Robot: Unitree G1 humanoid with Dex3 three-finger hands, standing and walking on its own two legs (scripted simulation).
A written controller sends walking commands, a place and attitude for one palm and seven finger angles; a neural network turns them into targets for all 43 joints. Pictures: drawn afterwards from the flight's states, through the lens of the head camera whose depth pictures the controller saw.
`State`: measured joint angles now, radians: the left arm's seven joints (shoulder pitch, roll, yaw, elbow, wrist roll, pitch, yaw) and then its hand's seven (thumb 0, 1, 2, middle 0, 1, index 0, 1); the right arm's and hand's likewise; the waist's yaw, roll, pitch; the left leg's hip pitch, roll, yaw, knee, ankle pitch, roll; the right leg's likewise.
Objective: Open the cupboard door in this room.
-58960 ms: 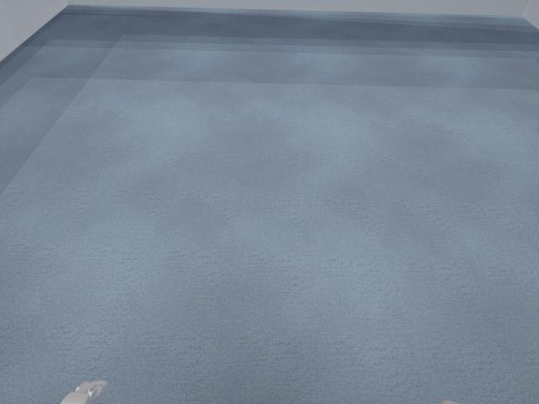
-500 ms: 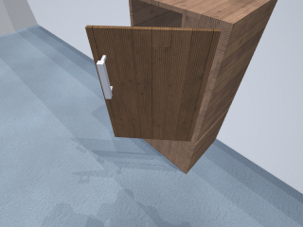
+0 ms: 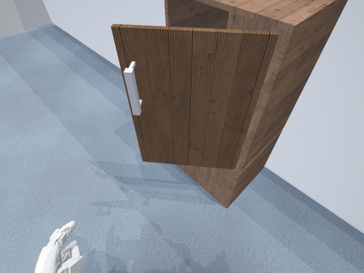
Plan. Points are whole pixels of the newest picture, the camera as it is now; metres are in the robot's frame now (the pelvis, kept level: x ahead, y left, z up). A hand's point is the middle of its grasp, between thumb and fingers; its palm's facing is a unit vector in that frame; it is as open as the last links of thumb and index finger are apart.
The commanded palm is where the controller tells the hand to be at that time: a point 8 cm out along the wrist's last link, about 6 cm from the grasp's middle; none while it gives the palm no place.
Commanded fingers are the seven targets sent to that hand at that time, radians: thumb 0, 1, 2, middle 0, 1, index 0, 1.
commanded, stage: raise the hand with hooked fingers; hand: left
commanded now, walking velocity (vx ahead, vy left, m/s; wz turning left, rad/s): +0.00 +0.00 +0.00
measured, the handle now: (135, 89) +0.59 +0.18 +0.07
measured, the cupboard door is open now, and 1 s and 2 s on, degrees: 39 39 39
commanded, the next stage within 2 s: move the hooked fingers beside the handle in 1.98 s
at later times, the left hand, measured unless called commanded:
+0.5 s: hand (76, 236) +0.19 +0.24 -0.02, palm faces -0.03 -1.00 -0.06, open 9.8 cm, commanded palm +0.17 +0.30 -0.01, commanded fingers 0.00 0.15 0.58 -0.25 -0.78 -0.25 -0.78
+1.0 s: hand (60, 203) +0.24 +0.28 +0.04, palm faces -0.01 -1.00 -0.07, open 12.8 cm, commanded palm +0.21 +0.32 +0.05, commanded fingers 0.00 -0.43 0.33 -0.29 -1.15 -0.29 -1.15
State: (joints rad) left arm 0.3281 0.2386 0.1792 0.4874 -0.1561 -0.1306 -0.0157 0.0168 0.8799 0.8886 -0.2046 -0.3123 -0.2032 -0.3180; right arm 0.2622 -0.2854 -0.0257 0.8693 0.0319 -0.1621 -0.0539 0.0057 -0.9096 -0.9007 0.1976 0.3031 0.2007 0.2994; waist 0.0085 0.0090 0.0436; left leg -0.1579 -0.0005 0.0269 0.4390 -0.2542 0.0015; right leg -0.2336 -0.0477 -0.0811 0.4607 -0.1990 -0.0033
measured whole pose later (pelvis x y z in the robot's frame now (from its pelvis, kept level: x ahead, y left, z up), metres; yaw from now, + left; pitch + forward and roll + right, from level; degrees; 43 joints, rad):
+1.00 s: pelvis +0.00 +0.02 -0.05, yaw +0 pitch +8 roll -2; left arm 0.20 0.38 0.38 0.11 -0.37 -0.22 -0.46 0.00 -0.21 0.43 -0.28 -1.01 -0.28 -1.02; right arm 0.28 -0.27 0.04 0.54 0.05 -0.27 -0.08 0.01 -0.91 -0.90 0.20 0.30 0.20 0.30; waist 0.01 0.02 -0.07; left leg -0.57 0.02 0.01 0.92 -0.48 0.03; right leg -0.60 -0.05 -0.09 0.83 -0.36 0.02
